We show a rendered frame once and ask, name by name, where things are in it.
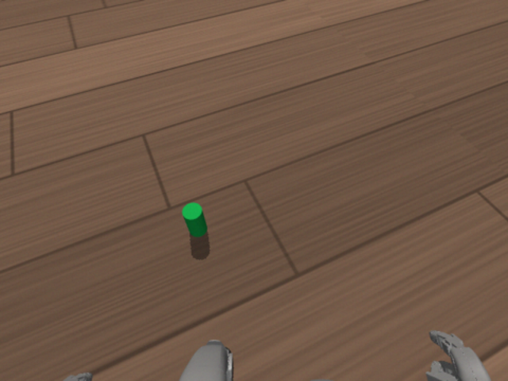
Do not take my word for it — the can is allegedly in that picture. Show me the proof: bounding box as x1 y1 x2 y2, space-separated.
183 202 207 237

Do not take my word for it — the right robot hand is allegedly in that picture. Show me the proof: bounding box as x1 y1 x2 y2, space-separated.
426 330 491 381

